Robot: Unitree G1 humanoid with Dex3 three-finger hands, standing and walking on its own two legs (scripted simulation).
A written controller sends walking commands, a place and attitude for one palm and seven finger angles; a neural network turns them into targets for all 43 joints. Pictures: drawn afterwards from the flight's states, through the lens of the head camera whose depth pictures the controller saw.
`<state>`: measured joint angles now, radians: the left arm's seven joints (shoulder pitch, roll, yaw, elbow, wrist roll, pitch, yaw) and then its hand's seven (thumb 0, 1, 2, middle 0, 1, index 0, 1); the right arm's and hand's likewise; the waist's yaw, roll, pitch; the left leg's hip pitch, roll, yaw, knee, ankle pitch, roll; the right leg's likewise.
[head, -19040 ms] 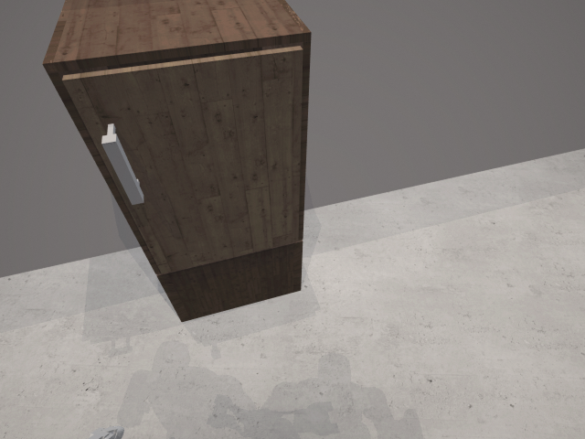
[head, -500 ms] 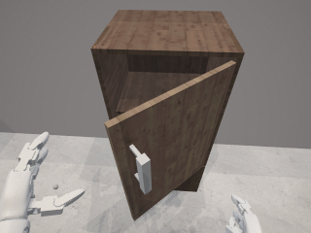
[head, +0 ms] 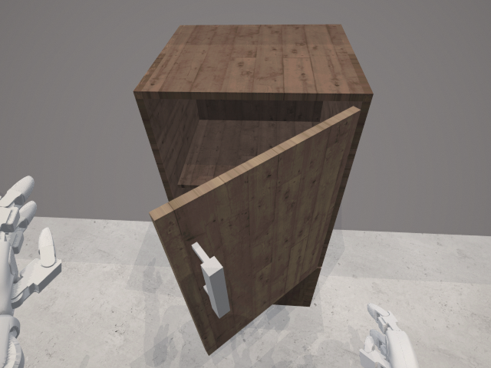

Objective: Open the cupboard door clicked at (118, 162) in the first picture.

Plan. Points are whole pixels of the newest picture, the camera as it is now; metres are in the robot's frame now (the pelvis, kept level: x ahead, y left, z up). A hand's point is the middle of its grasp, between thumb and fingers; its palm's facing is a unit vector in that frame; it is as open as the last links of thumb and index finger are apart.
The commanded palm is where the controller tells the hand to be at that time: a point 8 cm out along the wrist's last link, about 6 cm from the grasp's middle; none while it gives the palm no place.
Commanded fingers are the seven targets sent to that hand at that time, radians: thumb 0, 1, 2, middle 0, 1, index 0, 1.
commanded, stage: draw the hand back to the body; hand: left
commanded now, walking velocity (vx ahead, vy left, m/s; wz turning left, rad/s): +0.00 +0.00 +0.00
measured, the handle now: (210, 280) +0.26 +0.10 +0.01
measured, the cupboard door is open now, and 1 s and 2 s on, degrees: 42 42 42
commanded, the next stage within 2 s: step back with the hand held close in 0.22 s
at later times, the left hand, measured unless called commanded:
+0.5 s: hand (54, 263) +0.19 +0.26 +0.16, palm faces +0.43 -0.78 -0.45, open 7.4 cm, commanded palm +0.12 +0.30 +0.18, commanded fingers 0.00 0.90 0.90 -0.20 -0.30 -0.20 -0.30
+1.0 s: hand out of the picture +0.08 +0.30 +0.15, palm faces +0.43 -0.76 -0.49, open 7.4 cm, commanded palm +0.01 +0.33 +0.18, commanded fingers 0.00 0.90 0.90 -0.20 -0.30 -0.20 -0.30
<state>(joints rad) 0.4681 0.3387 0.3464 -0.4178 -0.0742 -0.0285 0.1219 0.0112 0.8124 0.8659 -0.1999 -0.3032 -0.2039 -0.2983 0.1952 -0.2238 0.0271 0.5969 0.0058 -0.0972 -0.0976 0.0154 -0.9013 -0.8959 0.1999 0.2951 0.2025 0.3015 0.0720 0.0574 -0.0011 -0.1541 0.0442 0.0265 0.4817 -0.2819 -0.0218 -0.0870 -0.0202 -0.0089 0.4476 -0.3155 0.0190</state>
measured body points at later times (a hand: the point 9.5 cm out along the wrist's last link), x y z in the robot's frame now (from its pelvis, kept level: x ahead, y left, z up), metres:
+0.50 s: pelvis -0.02 +0.00 +0.00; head -0.01 -0.02 +0.45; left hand +0.16 +0.30 +0.18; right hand +0.17 -0.23 -0.08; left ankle -0.01 +0.13 -0.74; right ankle -0.04 -0.13 -0.74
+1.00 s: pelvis -0.12 +0.03 -0.01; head -0.11 +0.03 +0.44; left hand +0.05 +0.33 +0.18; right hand +0.05 -0.21 -0.08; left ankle -0.01 +0.13 -0.74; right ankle -0.05 -0.13 -0.74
